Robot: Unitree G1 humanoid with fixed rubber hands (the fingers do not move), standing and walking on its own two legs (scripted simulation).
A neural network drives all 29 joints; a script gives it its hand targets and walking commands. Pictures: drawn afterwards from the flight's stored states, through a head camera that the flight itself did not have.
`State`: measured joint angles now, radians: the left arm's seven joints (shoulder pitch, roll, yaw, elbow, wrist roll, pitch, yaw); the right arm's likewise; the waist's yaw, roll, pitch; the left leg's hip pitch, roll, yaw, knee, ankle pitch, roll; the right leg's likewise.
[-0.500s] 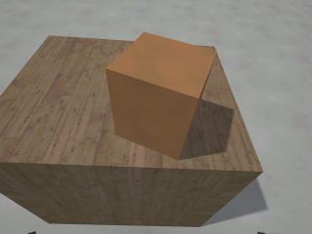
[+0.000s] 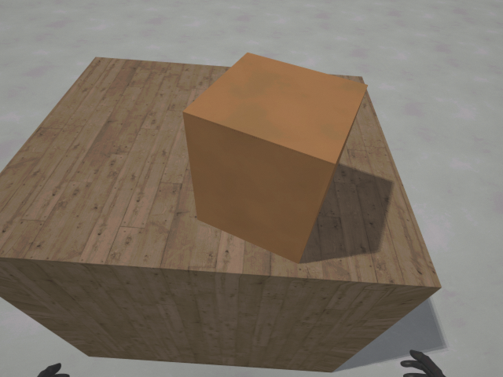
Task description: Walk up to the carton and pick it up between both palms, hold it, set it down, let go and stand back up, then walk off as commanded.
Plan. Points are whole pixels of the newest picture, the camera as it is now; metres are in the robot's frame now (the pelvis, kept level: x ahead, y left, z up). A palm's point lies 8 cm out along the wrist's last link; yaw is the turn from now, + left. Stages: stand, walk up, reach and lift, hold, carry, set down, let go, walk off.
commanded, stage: walk up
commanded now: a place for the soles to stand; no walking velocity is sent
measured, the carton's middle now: (273, 159) +0.45 -0.04 +0.11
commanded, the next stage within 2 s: reach and lift in 0.30 s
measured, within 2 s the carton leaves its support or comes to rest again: neither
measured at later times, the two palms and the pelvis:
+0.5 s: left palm (75, 355) +0.18 +0.28 -0.08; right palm out of the picture +0.12 -0.31 -0.08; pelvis -0.03 -0.01 -0.01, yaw -6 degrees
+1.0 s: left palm (35, 365) +0.15 +0.30 -0.02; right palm out of the picture +0.10 -0.23 -0.02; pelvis -0.05 -0.01 +0.00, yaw -9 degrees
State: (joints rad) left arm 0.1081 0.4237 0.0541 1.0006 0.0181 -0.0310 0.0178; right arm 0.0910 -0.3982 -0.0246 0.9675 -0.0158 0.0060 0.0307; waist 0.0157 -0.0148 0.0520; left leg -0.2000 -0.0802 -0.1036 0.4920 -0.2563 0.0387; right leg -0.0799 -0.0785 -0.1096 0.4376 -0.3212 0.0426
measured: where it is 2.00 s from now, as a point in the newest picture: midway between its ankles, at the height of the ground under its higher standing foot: outside the picture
